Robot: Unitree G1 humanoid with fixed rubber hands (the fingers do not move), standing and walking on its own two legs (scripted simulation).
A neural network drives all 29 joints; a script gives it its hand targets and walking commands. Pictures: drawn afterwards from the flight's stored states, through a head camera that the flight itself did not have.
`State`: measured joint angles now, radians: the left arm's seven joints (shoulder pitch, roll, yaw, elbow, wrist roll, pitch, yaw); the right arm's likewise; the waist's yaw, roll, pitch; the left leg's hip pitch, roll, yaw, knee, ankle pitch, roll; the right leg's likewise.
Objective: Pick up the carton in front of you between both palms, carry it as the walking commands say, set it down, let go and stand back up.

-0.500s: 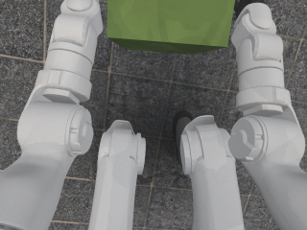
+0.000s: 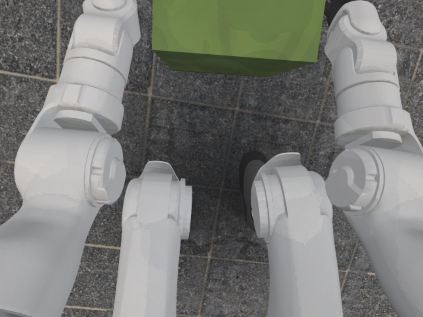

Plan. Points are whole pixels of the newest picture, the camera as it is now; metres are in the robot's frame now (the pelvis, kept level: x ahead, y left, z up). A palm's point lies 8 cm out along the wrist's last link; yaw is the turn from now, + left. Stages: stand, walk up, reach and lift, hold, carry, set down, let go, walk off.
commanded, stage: set down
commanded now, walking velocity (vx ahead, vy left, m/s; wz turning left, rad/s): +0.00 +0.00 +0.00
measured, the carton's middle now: (230, 4) +0.55 -0.06 -0.25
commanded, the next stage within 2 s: let go in 1.88 s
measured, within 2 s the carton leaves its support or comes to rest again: neither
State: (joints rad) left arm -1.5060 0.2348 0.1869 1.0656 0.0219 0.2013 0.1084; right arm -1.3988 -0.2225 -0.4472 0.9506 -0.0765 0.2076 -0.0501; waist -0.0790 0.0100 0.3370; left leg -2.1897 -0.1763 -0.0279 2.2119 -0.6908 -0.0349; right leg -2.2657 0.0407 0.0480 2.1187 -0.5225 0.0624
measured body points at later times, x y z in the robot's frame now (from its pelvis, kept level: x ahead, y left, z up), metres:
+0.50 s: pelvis -0.01 +0.00 -0.01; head +0.37 +0.00 +0.23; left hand +0.57 +0.09 -0.19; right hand +0.53 -0.22 -0.18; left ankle +0.08 +0.11 -0.35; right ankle +0.12 -0.13 -0.35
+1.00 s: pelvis -0.01 -0.01 -0.01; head +0.36 -0.02 +0.24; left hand +0.60 +0.13 -0.15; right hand +0.55 -0.25 -0.16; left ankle +0.08 +0.10 -0.35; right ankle +0.12 -0.13 -0.35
